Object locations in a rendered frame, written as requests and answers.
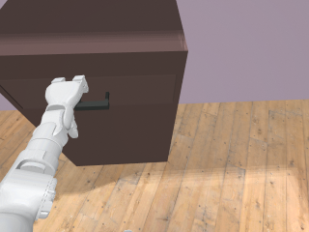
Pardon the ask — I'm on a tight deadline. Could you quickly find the left robot hand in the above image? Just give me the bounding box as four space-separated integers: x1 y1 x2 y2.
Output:
45 75 89 138

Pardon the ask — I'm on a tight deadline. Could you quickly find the handle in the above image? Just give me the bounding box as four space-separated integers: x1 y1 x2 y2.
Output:
74 92 110 111

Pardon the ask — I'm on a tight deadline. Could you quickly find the drawer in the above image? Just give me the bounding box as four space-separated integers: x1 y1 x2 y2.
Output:
0 74 176 108

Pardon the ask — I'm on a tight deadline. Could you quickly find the robot left upper arm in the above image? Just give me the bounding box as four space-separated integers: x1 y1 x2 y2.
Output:
0 169 58 232

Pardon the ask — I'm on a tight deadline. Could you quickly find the robot left forearm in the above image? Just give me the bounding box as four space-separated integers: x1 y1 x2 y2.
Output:
0 101 74 195

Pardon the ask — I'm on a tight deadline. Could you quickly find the cabinet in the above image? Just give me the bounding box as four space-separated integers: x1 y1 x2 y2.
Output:
0 0 188 166

